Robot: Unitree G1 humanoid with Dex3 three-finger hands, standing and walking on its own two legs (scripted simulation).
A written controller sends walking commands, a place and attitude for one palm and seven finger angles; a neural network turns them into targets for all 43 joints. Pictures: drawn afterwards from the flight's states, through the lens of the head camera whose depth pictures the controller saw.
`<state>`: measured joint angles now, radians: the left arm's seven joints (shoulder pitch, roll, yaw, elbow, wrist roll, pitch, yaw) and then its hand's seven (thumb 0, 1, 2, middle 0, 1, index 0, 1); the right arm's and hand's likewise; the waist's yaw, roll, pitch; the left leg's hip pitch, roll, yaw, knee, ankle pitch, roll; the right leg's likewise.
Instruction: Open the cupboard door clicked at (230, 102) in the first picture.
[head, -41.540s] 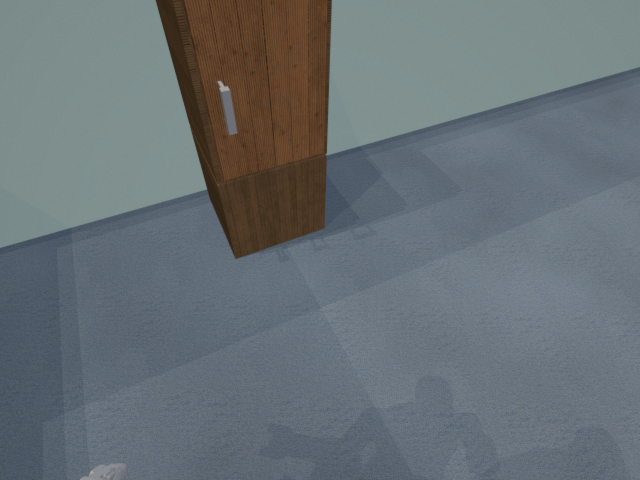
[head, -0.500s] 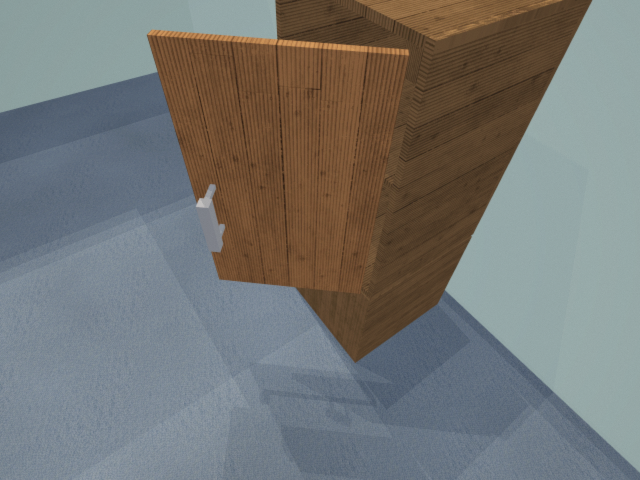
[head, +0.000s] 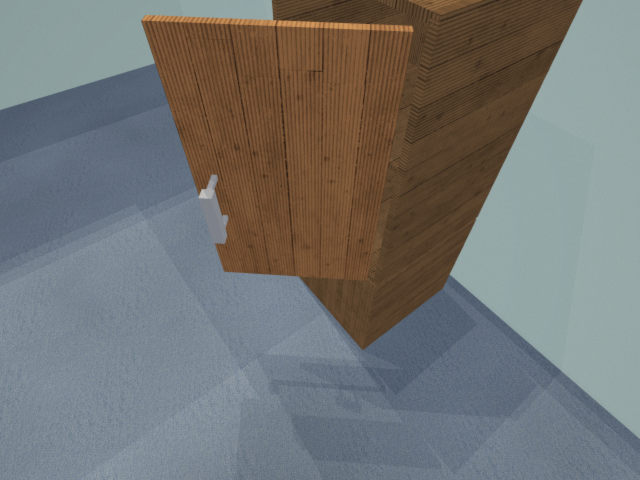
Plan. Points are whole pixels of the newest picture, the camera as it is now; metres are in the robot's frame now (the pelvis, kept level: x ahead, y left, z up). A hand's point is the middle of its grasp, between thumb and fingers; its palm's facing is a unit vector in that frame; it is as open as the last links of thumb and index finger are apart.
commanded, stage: look again from close up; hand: left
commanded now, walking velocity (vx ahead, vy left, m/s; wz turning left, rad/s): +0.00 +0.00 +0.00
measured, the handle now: (216, 209) +0.58 +0.23 -0.08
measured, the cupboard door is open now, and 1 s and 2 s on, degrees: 49 49 49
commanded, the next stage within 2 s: shuffle to correct the standing spot in 0.30 s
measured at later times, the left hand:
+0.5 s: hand out of the picture -0.03 +0.21 -0.17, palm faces -0.01 -0.97 -0.23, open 7.4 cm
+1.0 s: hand out of the picture +0.08 +0.21 -0.17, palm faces -0.01 -0.98 -0.21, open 7.4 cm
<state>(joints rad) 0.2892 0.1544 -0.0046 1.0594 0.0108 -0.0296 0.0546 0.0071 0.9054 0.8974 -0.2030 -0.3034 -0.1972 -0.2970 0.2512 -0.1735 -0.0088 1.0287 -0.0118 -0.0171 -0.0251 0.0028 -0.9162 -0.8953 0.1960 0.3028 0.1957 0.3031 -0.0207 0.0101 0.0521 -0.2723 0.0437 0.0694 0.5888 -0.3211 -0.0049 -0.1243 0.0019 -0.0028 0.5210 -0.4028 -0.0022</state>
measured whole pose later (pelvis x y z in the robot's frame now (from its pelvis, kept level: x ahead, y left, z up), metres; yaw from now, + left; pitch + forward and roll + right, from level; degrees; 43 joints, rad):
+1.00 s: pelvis +0.03 +0.03 +0.00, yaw -1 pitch +1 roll +0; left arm 0.21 0.18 0.01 1.03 0.01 -0.01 0.04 0.01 0.91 0.90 -0.20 -0.30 -0.19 -0.30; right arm 0.26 -0.14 -0.01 1.09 -0.01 -0.01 -0.04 0.01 -0.93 -0.89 0.20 0.30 0.20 0.30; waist 0.00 -0.01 0.07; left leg -0.20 -0.02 0.11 0.53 -0.35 0.04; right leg -0.28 -0.05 -0.05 0.57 -0.30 0.01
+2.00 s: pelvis +0.04 -0.01 +0.01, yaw +0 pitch +0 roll +1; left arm 0.23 0.17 -0.01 1.12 0.00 -0.02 0.03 0.01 0.91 0.90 -0.20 -0.30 -0.20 -0.30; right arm 0.25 -0.16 0.01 1.13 -0.01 -0.02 -0.02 0.00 -0.91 -0.90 0.20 0.30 0.20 0.30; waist 0.00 0.01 0.04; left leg -0.11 0.04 0.08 0.41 -0.28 -0.02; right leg -0.19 0.01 -0.09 0.46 -0.26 -0.06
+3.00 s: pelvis +0.01 +0.00 -0.01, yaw +2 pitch +6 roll +1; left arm 0.30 0.15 0.14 0.35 -0.21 -0.32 -0.07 0.01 0.83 0.87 -0.21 -0.35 -0.20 -0.34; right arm 0.24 -0.24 -0.03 0.77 0.01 -0.25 -0.04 0.01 -0.91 -0.90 0.20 0.30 0.20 0.30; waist -0.02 0.02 -0.05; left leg -0.40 0.01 0.06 0.66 -0.36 0.00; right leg -0.46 -0.03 -0.11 0.69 -0.33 -0.04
